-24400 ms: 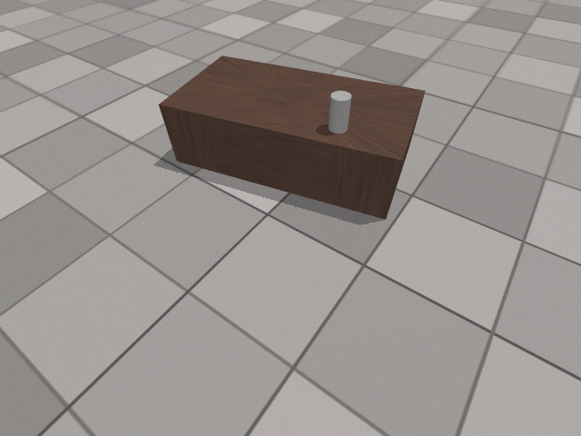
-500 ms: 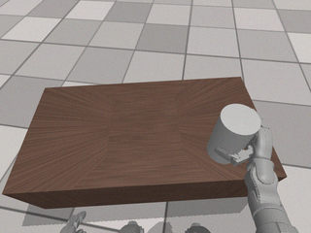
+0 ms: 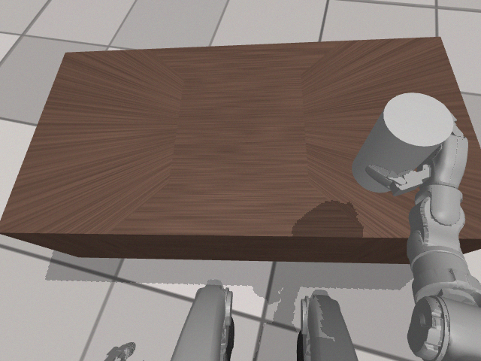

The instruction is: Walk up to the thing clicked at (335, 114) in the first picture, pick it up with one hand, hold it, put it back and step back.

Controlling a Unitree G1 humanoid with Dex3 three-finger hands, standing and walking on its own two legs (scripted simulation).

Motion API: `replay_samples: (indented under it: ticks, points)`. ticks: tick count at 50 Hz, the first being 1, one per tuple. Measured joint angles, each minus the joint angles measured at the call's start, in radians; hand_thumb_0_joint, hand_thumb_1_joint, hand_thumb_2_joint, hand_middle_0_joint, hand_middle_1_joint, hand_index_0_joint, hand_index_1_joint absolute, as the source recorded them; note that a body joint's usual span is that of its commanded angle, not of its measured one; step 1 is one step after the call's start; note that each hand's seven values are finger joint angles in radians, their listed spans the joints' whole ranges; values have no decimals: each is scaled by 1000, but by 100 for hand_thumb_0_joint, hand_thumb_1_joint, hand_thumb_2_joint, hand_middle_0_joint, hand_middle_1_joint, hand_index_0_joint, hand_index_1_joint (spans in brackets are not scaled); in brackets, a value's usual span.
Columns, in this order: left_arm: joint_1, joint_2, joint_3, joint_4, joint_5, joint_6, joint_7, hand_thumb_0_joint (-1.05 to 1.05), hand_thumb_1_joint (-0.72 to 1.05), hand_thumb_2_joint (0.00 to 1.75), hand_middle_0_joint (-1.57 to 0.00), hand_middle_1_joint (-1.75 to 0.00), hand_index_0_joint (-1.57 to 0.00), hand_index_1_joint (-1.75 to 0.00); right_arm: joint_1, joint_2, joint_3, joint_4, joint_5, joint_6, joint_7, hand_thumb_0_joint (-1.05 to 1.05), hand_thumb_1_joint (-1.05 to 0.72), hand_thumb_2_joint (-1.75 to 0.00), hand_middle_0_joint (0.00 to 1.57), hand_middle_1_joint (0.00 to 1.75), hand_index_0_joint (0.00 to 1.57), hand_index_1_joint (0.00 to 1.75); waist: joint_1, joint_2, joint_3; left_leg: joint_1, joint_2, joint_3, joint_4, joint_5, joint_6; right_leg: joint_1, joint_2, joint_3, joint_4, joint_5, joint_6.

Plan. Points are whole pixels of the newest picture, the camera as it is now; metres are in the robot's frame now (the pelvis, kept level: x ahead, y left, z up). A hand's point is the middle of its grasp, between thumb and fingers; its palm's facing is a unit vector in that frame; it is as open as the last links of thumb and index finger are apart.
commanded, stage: crouch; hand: right
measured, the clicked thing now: (393, 148) +0.47 -0.20 +0.01
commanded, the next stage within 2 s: lower in 0.44 s
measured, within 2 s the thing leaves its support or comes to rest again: rests again in 1.52 s
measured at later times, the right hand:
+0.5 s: hand (391, 153) +0.49 -0.22 -0.04, palm faces +0.25 +0.97 -0.01, open 11.9 cm
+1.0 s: hand (377, 165) +0.50 -0.22 -0.11, palm faces +0.24 +0.97 -0.02, open 11.9 cm
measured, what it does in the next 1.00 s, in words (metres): lowers itself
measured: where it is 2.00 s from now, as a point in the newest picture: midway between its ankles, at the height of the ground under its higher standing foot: outside the picture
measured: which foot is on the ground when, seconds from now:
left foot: down 0.00-1.00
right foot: down 0.00-1.00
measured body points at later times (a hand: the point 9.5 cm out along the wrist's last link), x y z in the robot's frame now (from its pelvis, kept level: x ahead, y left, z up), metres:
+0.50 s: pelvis -0.02 +0.00 -0.06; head +0.17 -0.03 +0.35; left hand +0.06 +0.28 -0.18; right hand +0.47 -0.27 -0.04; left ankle +0.06 +0.14 -0.57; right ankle +0.04 -0.13 -0.57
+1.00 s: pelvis -0.02 -0.01 -0.11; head +0.19 -0.03 +0.28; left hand +0.05 +0.27 -0.24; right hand +0.48 -0.27 -0.11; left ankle +0.06 +0.14 -0.57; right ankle +0.04 -0.13 -0.57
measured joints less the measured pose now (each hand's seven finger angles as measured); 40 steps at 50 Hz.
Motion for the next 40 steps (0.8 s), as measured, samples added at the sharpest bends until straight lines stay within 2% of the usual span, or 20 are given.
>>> replay_samples:
  ticks: [14,28,34,40]
  points:
    - [-20,10,-9,-19,12,11,-3,1,91,90,-20,-30,-20,-30,-121,-69,-43,68,-34,25,-8,-1,61,-102,63,98,63,97,23,-7,-12,-171,2,7,131,-17,-2,-178,7,16,141,-21,1]
    - [-20,24,-7,-22,15,17,-1,0,91,90,-20,-30,-20,-30,-159,-90,-46,63,-49,57,-12,-1,61,-102,63,98,63,97,35,-5,-11,-255,3,10,200,-32,-9,-269,11,24,221,-41,-4]
    - [-22,25,-9,-19,19,14,-4,0,91,90,-20,-30,-20,-30,-178,-94,-37,90,-48,49,-17,-1,61,-102,63,98,63,98,38,-7,-16,-294,6,6,230,-40,-13,-309,15,23,254,-49,-8]
    - [-26,29,-11,-26,26,15,-12,0,91,90,-20,-30,-20,-30,-187,-100,-46,93,-55,34,-18,-1,61,-102,63,99,63,98,43,-10,-12,-359,8,0,293,-55,-17,-372,19,21,316,-65,-10]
